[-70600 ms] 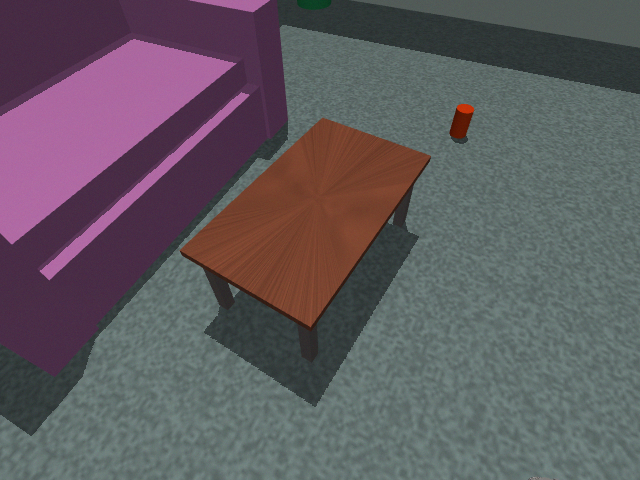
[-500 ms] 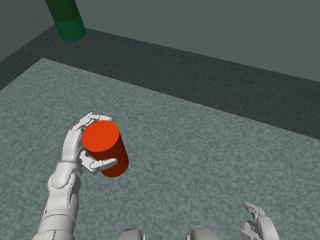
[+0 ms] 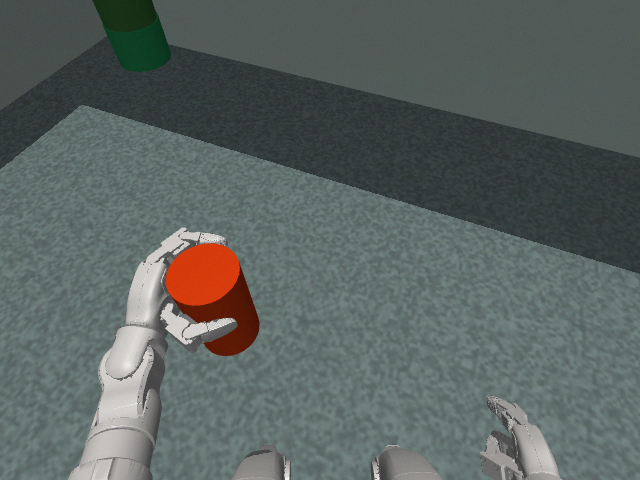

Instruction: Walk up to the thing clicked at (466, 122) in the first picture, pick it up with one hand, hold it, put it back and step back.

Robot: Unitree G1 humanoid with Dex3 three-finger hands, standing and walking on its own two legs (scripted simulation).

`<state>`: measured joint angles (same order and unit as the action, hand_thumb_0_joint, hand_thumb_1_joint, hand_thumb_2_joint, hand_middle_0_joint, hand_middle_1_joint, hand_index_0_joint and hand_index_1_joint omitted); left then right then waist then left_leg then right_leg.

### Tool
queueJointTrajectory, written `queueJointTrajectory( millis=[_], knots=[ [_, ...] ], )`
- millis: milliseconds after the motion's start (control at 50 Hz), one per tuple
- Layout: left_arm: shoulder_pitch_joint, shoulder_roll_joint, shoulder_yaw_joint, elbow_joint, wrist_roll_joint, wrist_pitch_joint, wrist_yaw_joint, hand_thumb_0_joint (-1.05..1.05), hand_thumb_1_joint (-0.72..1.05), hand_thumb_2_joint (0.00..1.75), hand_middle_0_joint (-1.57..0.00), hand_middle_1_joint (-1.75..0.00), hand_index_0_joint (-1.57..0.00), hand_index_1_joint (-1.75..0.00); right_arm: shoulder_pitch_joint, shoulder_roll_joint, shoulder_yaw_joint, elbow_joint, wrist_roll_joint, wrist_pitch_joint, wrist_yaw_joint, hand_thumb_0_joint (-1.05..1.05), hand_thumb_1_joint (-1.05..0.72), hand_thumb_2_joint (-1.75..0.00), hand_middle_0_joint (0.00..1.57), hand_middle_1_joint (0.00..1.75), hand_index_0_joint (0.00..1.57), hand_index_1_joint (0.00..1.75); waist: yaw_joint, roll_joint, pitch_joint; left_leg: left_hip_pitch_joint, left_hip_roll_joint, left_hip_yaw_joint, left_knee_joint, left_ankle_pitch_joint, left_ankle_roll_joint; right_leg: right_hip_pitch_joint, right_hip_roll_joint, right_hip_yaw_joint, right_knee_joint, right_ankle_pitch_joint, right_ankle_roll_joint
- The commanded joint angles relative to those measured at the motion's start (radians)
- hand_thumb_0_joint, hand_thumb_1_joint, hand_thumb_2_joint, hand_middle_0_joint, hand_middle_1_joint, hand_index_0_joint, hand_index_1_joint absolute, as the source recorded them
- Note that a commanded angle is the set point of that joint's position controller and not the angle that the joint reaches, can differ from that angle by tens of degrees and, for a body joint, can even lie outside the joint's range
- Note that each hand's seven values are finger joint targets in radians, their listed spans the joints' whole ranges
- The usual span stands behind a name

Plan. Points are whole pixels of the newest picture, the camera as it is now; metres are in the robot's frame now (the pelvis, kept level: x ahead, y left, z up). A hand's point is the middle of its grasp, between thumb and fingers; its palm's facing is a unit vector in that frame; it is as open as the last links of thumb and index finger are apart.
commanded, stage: crouch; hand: left
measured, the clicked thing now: (218, 303) +0.32 +0.15 +0.00
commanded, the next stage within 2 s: lower in 1.64 s
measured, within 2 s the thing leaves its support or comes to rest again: neither
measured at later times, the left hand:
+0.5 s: hand (239, 332) +0.36 +0.16 -0.19, palm faces -0.13 -0.99 +0.00, open 11.6 cm
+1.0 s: hand (259, 350) +0.40 +0.15 -0.39, palm faces -0.10 -0.99 -0.02, open 11.6 cm
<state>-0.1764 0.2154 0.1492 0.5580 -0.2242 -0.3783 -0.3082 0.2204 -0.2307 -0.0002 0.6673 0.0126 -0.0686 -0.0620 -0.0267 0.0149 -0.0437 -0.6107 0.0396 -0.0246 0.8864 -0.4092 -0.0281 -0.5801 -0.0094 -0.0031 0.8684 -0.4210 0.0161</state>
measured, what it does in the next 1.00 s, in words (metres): lowers itself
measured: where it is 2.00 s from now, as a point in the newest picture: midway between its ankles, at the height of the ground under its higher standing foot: outside the picture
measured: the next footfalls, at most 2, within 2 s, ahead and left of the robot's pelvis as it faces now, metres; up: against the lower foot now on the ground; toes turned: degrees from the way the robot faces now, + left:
none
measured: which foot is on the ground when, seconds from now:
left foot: down 0.00-1.00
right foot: down 0.00-1.00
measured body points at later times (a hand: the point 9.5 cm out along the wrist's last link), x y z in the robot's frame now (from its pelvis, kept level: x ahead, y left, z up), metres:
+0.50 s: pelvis -0.04 +0.00 -0.17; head +0.12 +0.02 +0.25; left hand +0.36 +0.21 -0.19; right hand +0.08 -0.26 -0.29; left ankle +0.02 +0.14 -0.69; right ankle +0.01 -0.13 -0.69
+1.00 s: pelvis -0.08 +0.00 -0.35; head +0.12 +0.03 +0.05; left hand +0.40 +0.20 -0.39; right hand -0.01 -0.26 -0.47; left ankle +0.02 +0.14 -0.69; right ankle +0.01 -0.13 -0.69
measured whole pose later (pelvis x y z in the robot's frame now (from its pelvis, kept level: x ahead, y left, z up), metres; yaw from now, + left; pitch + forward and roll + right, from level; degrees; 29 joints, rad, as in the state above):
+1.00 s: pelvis -0.08 +0.00 -0.35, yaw -3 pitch +32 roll -4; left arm -0.77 0.41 0.37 1.17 -0.07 -0.73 -0.26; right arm 0.14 -0.26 0.06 0.72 -0.12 -0.06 0.09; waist -0.17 -0.02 -0.10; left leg -2.13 0.01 -0.12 2.24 -0.66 -0.05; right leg -2.08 0.01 -0.02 2.21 -0.69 0.03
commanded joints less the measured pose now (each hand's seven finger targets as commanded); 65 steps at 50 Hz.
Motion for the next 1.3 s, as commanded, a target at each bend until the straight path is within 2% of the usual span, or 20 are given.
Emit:
queueJointTrajectory(
  millis=[0, 100, 120, 220, 260, 280, 320, 440, 460, 500, 540, 640, 800, 820, 860, 920, 960, 1080, 1220, 1280],
  knots=[
    [-0.329, 0.128, 0.06, -0.154, -0.021, -0.128, -0.009, 0.0, -0.06, 1.11, -1.17, -1.31, -1.2, -1.3, -0.008, -0.141, -0.06, -0.095, -0.005, -0.048, 0.005, 0.0, -0.89, -0.9, 0.2, 0.3, 0.2, 0.3, -0.022, -0.03, -0.247, 0.065, -0.026, 0.025, -0.049, 0.136, 0.039, 0.009, 0.015, -0.016, -0.077, 0.204, -0.025],
    [-0.337, 0.116, 0.075, -0.023, -0.008, -0.213, -0.02, 0.0, -0.03, 1.12, -1.19, -1.32, -1.21, -1.31, 0.022, -0.142, -0.066, -0.08, -0.026, -0.057, 0.027, 0.0, -0.9, -0.9, 0.2, 0.3, 0.2, 0.3, -0.035, -0.038, -0.342, -0.052, -0.029, 0.014, 0.092, 0.191, 0.047, -0.101, 0.015, -0.013, 0.052, 0.253, -0.027],
    [-0.338, 0.136, 0.093, -0.011, -0.005, -0.232, -0.025, 0.0, -0.06, 1.11, -1.18, -1.32, -1.21, -1.31, 0.021, -0.147, -0.068, -0.079, -0.026, -0.06, 0.031, 0.0, -0.91, -0.9, 0.2, 0.3, 0.2, 0.3, -0.03, -0.036, -0.35, -0.078, -0.026, 0.012, 0.121, 0.19, 0.047, -0.147, 0.017, -0.015, 0.086, 0.242, -0.028],
    [-0.431, 0.123, 0.078, 0.065, -0.006, -0.335, -0.054, 0.0, -0.11, 1.1, -1.21, -1.33, -1.23, -1.32, 0.02, -0.162, -0.066, -0.078, -0.042, -0.078, 0.055, 0.0, -0.91, -0.9, 0.2, 0.3, 0.2, 0.3, -0.048, 0.037, -0.462, -0.221, -0.027, -0.017, 0.301, 0.155, 0.036, -0.404, 0.019, -0.032, 0.294, 0.156, -0.04],
    [-0.448, 0.161, 0.117, 0.1, -0.001, -0.367, -0.054, 0.0, -0.1, 1.11, -1.21, -1.34, -1.23, -1.33, 0.026, -0.172, -0.065, -0.08, -0.047, -0.08, 0.061, 0.0, -0.9, -0.9, 0.2, 0.3, 0.2, 0.3, -0.041, 0.052, -0.524, -0.3, -0.03, -0.023, 0.376, 0.14, 0.036, -0.483, 0.018, -0.033, 0.372, 0.136, -0.043],
    [-0.474, 0.155, 0.101, 0.102, 0.004, -0.382, -0.056, 0.0, -0.11, 1.13, -1.19, -1.34, -1.21, -1.34, 0.028, -0.175, -0.063, -0.081, -0.049, -0.081, 0.063, 0.0, -0.9, -0.9, 0.2, 0.3, 0.2, 0.3, -0.047, 0.058, -0.547, -0.336, -0.031, -0.023, 0.414, 0.133, 0.038, -0.515, 0.016, -0.029, 0.404, 0.133, -0.042],
    [-0.512, 0.185, 0.131, 0.126, 0.012, -0.402, -0.043, 0.0, -0.11, 1.13, -1.2, -1.34, -1.22, -1.34, 0.028, -0.175, -0.061, -0.085, -0.053, -0.079, 0.068, 0.0, -0.9, -0.9, 0.2, 0.3, 0.2, 0.3, -0.043, 0.051, -0.58, -0.432, -0.034, -0.024, 0.474, 0.089, 0.039, -0.565, 0.016, -0.018, 0.456, 0.094, -0.042],
    [-0.602, 0.215, 0.146, 0.156, 0.027, -0.421, -0.027, 0.0, -0.04, 1.19, -1.22, -1.38, -1.24, -1.38, 0.045, -0.19, -0.062, -0.067, -0.069, -0.062, 0.086, 0.0, -0.91, -0.91, 0.2, 0.3, 0.2, 0.3, -0.056, 0.053, -0.737, -0.58, -0.033, -0.02, 0.652, 0.117, 0.044, -0.663, 0.018, -0.006, 0.606, 0.12, -0.04],
    [-0.629, 0.251, 0.175, 0.146, 0.031, -0.422, -0.022, 0.0, -0.03, 1.2, -1.23, -1.39, -1.24, -1.39, 0.04, -0.195, -0.064, -0.066, -0.07, -0.06, 0.089, 0.0, -0.91, -0.91, 0.2, 0.3, 0.2, 0.3, -0.043, 0.067, -0.752, -0.593, -0.034, -0.02, 0.668, 0.099, 0.044, -0.705, 0.021, -0.011, 0.632, 0.092, -0.045],
    [-0.674, 0.217, 0.144, 0.173, 0.042, -0.421, -0.021, 0.0, 0.0, 1.21, -1.25, -1.4, -1.26, -1.4, 0.049, -0.196, -0.068, -0.056, -0.075, -0.054, 0.096, 0.0, -0.91, -0.91, 0.2, 0.3, 0.2, 0.3, -0.074, 0.057, -0.767, -0.634, -0.032, -0.022, 0.717, 0.077, 0.046, -0.755, 0.024, -0.016, 0.67, 0.077, -0.045],
    [-0.703, 0.242, 0.17, 0.215, 0.053, -0.421, -0.012, 0.0, -0.02, 1.2, -1.24, -1.39, -1.25, -1.39, 0.047, -0.199, -0.062, -0.045, -0.079, -0.05, 0.104, 0.0, -0.91, -0.91, 0.2, 0.3, 0.2, 0.3, -0.073, 0.067, -0.743, -0.685, -0.031, -0.029, 0.742, 0.03, 0.042, -0.831, 0.027, -0.032, 0.723, 0.026, -0.051],
    [-0.8, 0.245, 0.168, 0.309, 0.078, -0.431, -0.005, 0.0, 0.0, 1.18, -1.22, -1.36, -1.23, -1.36, 0.047, -0.204, -0.052, -0.032, -0.092, -0.044, 0.119, 0.0, -0.9, -0.9, 0.2, 0.3, 0.2, 0.3, -0.115, 0.074, -0.719, -0.83, -0.032, -0.026, 0.846, -0.094, 0.04, -0.987, 0.029, -0.049, 0.836, -0.078, -0.055],
    [-0.911, 0.335, 0.234, 0.355, 0.111, -0.455, 0.018, 0.0, 0.01, 1.14, -1.18, -1.32, -1.19, -1.31, 0.059, -0.225, -0.03, -0.016, -0.113, -0.025, 0.14, 0.0, -0.91, -0.91, 0.2, 0.3, 0.2, 0.3, -0.107, 0.138, -0.787, -0.925, -0.039, -0.009, 0.996, -0.1, 0.036, -1.103, 0.03, -0.078, 1.007, -0.08, -0.058],
    [-0.947, 0.331, 0.219, 0.361, 0.118, -0.454, 0.022, 0.0, 0.01, 1.14, -1.18, -1.31, -1.19, -1.31, 0.056, -0.226, -0.027, -0.012, -0.116, -0.021, 0.142, 0.0, -0.91, -0.91, 0.2, 0.3, 0.2, 0.3, -0.128, 0.149, -0.774, -0.956, -0.039, -0.007, 1.014, -0.126, 0.036, -1.121, 0.028, -0.076, 1.019, -0.094, -0.058],
    [-0.965, 0.374, 0.25, 0.366, 0.126, -0.454, 0.035, 0.0, 0.0, 1.14, -1.16, -1.3, -1.17, -1.3, 0.056, -0.233, -0.021, -0.01, -0.12, -0.013, 0.144, 0.0, -0.91, -0.91, 0.2, 0.3, 0.2, 0.3, -0.127, 0.144, -0.763, -1.006, -0.041, -0.001, 1.043, -0.167, 0.037, -1.133, 0.031, -0.079, 1.039, -0.12, -0.056],
    [-0.992, 0.38, 0.24, 0.383, 0.128, -0.452, 0.042, 0.0, 0.04, 1.13, -1.13, -1.28, -1.14, -1.28, 0.046, -0.239, -0.01, -0.008, -0.125, -0.003, 0.145, 0.0, -0.9, -0.91, 0.2, 0.3, 0.2, 0.3, -0.147, 0.127, -0.732, -1.091, -0.044, 0.009, 1.091, -0.236, 0.043, -1.129, 0.035, -0.083, 1.055, -0.172, -0.046],
    [-1.016, 0.429, 0.261, 0.378, 0.13, -0.448, 0.051, 0.0, 0.0, 1.12, -1.14, -1.27, -1.14, -1.27, 0.046, -0.245, -0.002, -0.006, -0.128, 0.002, 0.147, 0.0, -0.9, -0.91, 0.2, 0.3, 0.2, 0.3, -0.144, 0.115, -0.736, -1.142, -0.045, 0.015, 1.129, -0.249, 0.047, -1.127, 0.037, -0.078, 1.068, -0.188, -0.041],
    [-0.998, 0.43, 0.259, 0.433, 0.133, -0.432, 0.039, 0.0, 0.02, 1.09, -1.13, -1.25, -1.14, -1.24, 0.063, -0.278, 0.022, 0.007, -0.139, 0.022, 0.15, 0.0, -0.9, -0.91, 0.2, 0.3, 0.2, 0.3, -0.179, 0.146, -0.708, -1.163, -0.038, -0.012, 1.205, -0.165, 0.04, -1.177, 0.043, -0.112, 1.163, -0.091, -0.043],
    [-0.989, 0.485, 0.298, 0.422, 0.129, -0.436, 0.054, 0.0, 0.04, 1.1, -1.13, -1.26, -1.15, -1.25, 0.041, -0.303, 0.047, 0.002, -0.157, 0.045, 0.158, 0.0, -0.9, -0.9, 0.2, 0.3, 0.2, 0.3, -0.174, 0.164, -0.653, -1.232, -0.034, -0.027, 1.257, -0.199, 0.038, -1.203, 0.055, -0.134, 1.208, -0.115, -0.041],
    [-1.008, 0.469, 0.272, 0.398, 0.136, -0.44, 0.055, 0.0, 0.07, 1.14, -1.13, -1.28, -1.15, -1.27, 0.041, -0.316, 0.053, 0.0, -0.166, 0.054, 0.164, 0.0, -0.9, -0.91, 0.2, 0.3, 0.2, 0.3, -0.204, 0.19, -0.652, -1.218, -0.029, -0.045, 1.268, -0.187, 0.033, -1.22, 0.058, -0.149, 1.23, -0.098, -0.042]
  ],
)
